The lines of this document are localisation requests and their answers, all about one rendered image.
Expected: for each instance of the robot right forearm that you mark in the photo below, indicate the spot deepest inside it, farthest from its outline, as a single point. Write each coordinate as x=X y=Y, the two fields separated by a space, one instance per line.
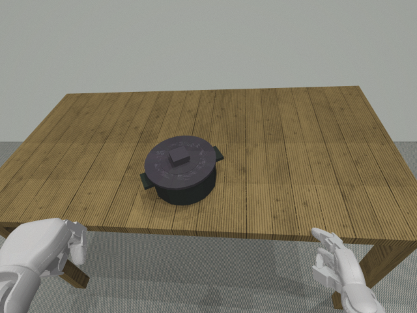
x=358 y=298

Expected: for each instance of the robot right hand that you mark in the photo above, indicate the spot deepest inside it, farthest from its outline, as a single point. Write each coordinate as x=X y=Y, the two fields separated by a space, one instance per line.
x=342 y=267

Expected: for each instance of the knob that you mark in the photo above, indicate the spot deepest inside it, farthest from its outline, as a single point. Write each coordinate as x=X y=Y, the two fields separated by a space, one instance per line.
x=179 y=155

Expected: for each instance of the robot left hand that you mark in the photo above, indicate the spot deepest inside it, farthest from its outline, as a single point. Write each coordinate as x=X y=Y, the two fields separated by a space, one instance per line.
x=40 y=244

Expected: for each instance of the lid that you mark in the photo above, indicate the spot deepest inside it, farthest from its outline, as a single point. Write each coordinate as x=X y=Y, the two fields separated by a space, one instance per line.
x=162 y=172

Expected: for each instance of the robot left forearm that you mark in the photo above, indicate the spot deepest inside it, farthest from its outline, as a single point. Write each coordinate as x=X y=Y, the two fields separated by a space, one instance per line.
x=18 y=286

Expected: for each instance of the pot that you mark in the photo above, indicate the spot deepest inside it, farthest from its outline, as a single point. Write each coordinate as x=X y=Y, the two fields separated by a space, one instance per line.
x=186 y=196

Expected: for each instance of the table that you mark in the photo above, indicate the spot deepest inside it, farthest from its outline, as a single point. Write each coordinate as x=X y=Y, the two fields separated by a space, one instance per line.
x=294 y=159

